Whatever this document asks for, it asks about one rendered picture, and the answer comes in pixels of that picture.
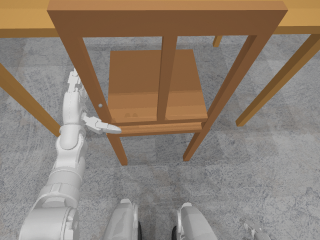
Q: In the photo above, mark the chair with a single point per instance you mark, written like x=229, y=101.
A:
x=158, y=92

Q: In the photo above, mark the robot left hand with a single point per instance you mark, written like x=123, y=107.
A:
x=74, y=104

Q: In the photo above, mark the robot left forearm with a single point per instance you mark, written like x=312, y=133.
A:
x=63, y=186

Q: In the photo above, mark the robot right hand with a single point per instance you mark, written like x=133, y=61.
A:
x=253, y=229

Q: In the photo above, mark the left robot upper arm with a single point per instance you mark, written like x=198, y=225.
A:
x=52, y=223

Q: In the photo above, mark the left robot thigh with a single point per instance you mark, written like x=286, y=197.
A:
x=123, y=220

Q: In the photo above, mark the right robot thigh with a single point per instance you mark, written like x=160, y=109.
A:
x=191, y=222

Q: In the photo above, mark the robot thigh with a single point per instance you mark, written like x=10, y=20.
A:
x=123, y=220
x=191, y=222

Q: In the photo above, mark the table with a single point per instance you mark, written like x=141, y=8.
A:
x=30, y=19

